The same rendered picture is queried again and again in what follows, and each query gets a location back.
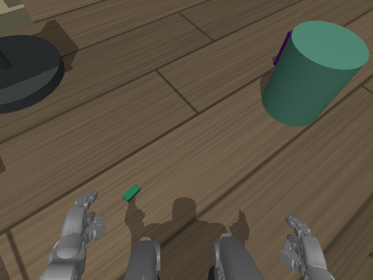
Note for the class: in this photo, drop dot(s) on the office chair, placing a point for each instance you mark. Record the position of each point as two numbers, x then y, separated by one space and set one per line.
31 67

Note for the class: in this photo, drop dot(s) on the right robot arm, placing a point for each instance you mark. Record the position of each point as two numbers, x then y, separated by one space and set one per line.
316 273

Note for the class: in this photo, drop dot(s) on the right robot hand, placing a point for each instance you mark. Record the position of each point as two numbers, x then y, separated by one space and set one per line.
308 252

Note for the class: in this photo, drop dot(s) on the left robot arm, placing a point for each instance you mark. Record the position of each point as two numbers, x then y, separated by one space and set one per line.
67 259

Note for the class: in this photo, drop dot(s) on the left robot hand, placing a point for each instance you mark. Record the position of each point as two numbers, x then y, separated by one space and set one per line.
77 220

